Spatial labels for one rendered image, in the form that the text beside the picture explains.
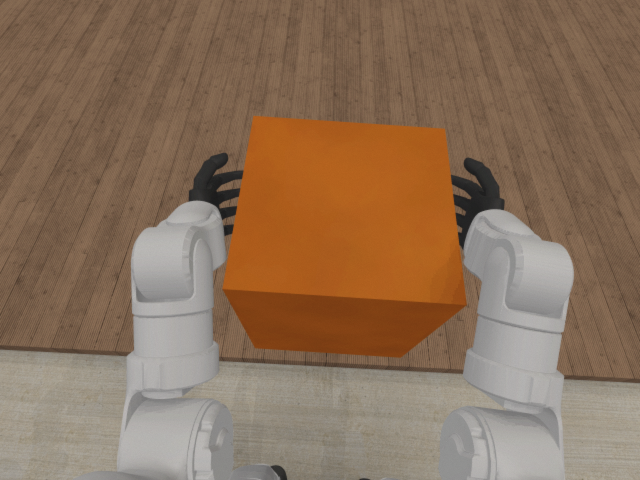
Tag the robot right hand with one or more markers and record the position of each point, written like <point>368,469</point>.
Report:
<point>485,198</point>

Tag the robot left forearm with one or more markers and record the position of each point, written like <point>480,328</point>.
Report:
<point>172,299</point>

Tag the robot right forearm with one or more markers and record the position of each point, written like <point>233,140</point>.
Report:
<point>526,284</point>

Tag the left robot upper arm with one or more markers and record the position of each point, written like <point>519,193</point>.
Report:
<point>175,439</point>

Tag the carton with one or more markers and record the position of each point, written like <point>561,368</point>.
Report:
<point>345,237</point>

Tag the robot left hand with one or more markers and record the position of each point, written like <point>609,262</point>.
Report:
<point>205,186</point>

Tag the right robot upper arm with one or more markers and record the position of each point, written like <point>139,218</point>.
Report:
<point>479,443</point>

